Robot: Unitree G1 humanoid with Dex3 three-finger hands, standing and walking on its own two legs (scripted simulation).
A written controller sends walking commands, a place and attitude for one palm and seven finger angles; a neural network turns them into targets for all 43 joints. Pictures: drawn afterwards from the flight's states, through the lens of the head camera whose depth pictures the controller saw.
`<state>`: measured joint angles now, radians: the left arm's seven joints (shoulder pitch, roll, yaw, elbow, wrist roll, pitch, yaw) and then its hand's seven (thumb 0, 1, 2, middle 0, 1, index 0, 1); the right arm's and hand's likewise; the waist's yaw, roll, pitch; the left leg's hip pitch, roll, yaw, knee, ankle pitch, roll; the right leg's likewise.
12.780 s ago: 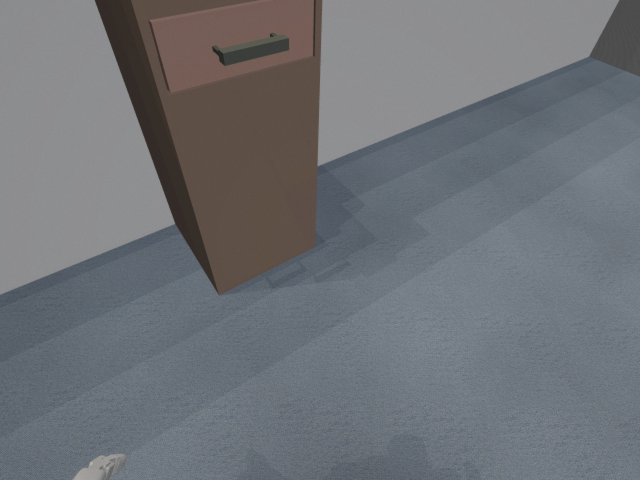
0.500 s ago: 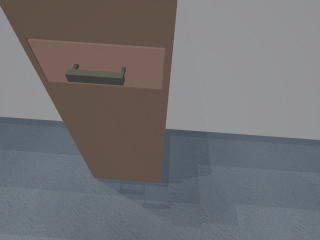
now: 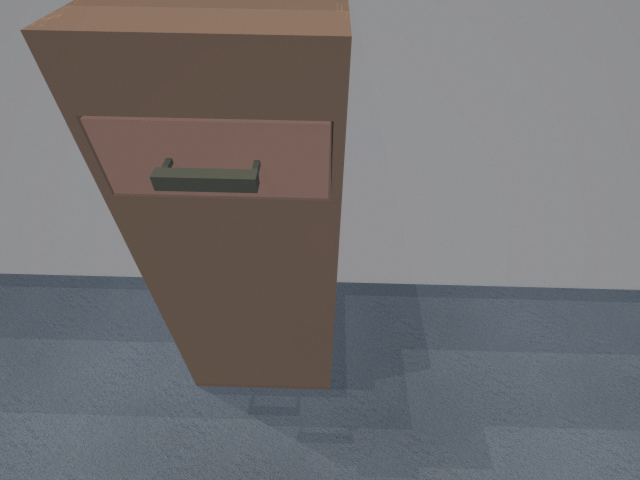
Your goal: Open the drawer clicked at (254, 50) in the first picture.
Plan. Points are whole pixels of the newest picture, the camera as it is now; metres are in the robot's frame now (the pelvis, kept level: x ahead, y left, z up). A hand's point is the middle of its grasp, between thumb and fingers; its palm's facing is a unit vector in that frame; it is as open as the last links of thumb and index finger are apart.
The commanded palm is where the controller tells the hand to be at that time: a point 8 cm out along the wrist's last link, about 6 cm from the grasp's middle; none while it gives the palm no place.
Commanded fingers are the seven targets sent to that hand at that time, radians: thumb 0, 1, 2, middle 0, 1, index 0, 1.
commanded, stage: come to a stop and stand still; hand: left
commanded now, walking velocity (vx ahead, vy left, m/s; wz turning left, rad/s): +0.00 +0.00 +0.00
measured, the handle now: (209, 172) +0.54 +0.21 +0.11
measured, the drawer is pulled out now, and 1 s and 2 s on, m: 0.00 0.00 0.00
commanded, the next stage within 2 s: look again from close up in 0.84 s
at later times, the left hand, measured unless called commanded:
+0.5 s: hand out of the picture -0.10 +0.13 -0.17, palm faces +0.07 -0.98 -0.17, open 7.4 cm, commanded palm none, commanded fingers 0.00 0.90 0.90 -0.20 -0.30 -0.20 -0.30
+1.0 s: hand out of the picture -0.08 +0.11 -0.17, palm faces +0.08 -0.98 -0.16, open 7.4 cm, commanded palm none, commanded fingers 0.00 0.90 0.90 -0.20 -0.30 -0.20 -0.30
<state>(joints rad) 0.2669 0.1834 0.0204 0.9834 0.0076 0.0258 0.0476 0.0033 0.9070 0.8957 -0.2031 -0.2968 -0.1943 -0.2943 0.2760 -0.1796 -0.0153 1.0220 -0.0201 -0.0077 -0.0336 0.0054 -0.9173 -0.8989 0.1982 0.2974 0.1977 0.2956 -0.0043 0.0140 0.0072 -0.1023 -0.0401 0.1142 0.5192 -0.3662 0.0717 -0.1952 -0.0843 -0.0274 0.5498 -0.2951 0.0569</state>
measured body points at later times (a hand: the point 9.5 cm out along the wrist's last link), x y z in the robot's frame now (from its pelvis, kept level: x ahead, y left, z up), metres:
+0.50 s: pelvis -0.05 -0.03 +0.01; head -0.06 -0.03 +0.46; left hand -0.10 +0.18 -0.15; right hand -0.09 -0.24 -0.16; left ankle -0.05 +0.06 -0.73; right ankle +0.00 -0.16 -0.73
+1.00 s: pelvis -0.06 -0.04 +0.01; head -0.06 -0.04 +0.46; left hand -0.08 +0.16 -0.16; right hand -0.09 -0.25 -0.16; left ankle -0.05 +0.06 -0.73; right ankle +0.00 -0.16 -0.73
